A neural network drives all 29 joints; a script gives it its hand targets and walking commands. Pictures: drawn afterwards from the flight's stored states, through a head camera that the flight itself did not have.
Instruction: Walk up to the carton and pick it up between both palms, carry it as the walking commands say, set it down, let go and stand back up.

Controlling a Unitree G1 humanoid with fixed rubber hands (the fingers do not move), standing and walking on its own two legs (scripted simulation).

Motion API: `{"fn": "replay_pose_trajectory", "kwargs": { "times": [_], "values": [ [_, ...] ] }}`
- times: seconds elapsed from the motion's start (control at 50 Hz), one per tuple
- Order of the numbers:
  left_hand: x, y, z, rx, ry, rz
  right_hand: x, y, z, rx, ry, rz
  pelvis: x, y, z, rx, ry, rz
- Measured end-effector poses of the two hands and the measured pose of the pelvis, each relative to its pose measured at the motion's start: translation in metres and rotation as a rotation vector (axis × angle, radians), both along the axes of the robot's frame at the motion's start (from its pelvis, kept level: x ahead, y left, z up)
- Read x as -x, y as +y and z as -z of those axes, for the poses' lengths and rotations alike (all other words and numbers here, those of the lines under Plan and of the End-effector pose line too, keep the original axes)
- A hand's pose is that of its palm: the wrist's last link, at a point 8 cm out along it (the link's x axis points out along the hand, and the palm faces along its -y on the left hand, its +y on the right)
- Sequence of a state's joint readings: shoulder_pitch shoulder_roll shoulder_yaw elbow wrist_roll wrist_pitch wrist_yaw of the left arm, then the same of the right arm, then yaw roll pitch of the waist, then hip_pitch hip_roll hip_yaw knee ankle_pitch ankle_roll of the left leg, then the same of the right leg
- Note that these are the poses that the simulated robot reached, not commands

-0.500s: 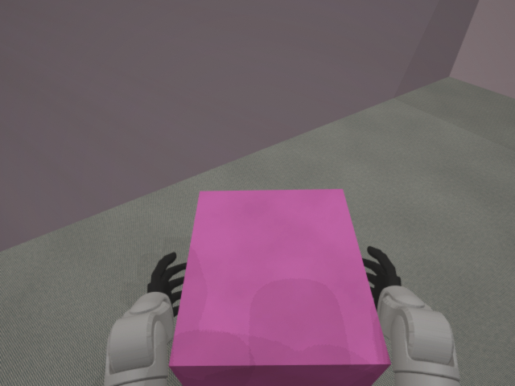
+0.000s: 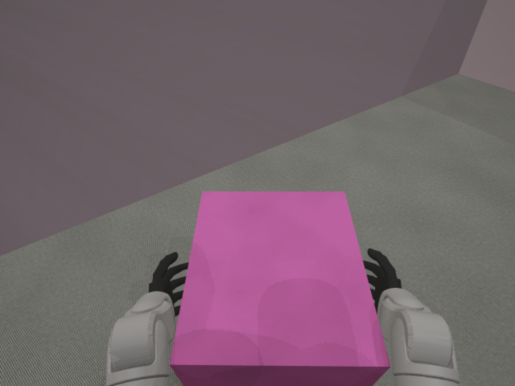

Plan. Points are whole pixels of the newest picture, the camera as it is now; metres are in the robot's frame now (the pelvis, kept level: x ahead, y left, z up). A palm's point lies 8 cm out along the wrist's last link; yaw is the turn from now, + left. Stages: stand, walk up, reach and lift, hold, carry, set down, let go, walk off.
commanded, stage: carry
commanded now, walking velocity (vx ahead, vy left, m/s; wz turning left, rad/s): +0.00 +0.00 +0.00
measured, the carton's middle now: (273, 300) +0.30 +0.00 +0.00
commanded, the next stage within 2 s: hold in 0.28 s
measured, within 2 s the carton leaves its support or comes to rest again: neither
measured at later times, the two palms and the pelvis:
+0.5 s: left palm (154, 330) +0.24 +0.18 +0.02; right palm (377, 322) +0.24 -0.16 +0.02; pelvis +0.00 +0.01 +0.01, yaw -7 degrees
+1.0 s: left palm (163, 308) +0.26 +0.16 +0.05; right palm (389, 307) +0.25 -0.17 +0.04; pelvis -0.04 +0.02 +0.00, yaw -7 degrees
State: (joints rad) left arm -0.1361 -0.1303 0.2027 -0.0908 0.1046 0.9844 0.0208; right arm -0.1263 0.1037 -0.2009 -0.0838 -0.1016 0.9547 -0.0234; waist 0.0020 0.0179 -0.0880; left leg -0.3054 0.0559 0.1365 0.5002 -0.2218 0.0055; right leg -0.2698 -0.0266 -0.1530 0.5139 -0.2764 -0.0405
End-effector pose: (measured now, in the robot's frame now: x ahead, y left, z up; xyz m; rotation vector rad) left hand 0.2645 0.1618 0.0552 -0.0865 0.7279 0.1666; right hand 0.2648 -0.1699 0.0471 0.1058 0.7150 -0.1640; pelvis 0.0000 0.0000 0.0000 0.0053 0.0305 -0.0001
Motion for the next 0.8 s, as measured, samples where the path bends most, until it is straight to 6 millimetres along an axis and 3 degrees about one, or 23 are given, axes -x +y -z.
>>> {"fn": "replay_pose_trajectory", "kwargs": {
  "times": [0.3,0.36,0.46,0.52,0.66,0.8],
  "values": [
    [-0.004,0.003,0.004,0.022,-0.009,0.006,-0.004,0.002,-0.006,0.018,-0.008,0.01,-0.005,0.003,0.0,0.004,0.006,0.002],
    [-0.004,0.007,0.019,-0.019,0.023,0.032,-0.004,0.005,0.012,0.039,0.024,-0.019,-0.001,0.006,-0.004,0.003,-0.062,0.042],
    [0.018,0.013,0.037,-0.032,0.046,0.039,0.016,0.012,0.031,0.076,0.046,-0.056,0.001,0.009,-0.008,-0.002,-0.085,0.115],
    [0.025,0.017,0.033,-0.022,0.011,0.028,0.023,0.015,0.027,0.068,0.011,-0.047,0.004,0.013,-0.008,0.004,-0.081,0.135],
    [0.018,0.024,0.002,-0.051,-0.101,0.051,0.025,0.023,0.005,0.07,-0.1,-0.032,0.022,0.024,-0.006,0.013,-0.133,0.139],
    [0.013,0.019,0.012,-0.018,-0.047,0.055,0.019,0.018,0.0,0.105,-0.045,-0.046,0.044,0.029,-0.001,0.011,-0.185,0.125]
  ]
}}
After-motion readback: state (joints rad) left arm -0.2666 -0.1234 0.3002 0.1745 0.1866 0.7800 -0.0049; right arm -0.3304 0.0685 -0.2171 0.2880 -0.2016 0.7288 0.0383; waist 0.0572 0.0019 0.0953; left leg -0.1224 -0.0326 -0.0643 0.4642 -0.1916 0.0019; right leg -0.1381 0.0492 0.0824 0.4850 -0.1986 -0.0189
